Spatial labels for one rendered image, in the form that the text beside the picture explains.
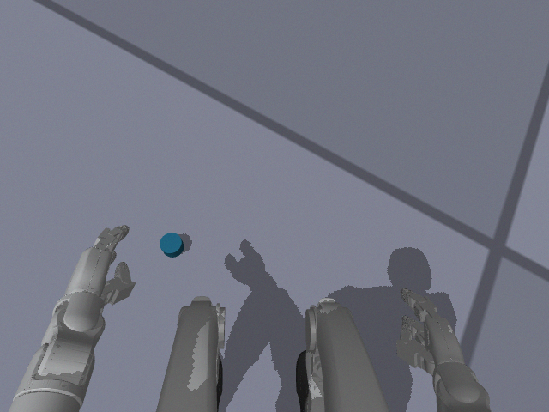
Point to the right robot arm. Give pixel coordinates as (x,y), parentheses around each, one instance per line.
(458,390)

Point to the tin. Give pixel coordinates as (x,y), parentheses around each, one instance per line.
(172,245)

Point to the right robot hand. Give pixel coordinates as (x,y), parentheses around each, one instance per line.
(435,342)

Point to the left robot arm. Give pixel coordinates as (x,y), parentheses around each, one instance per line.
(58,375)

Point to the left robot hand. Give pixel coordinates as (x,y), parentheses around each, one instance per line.
(90,272)

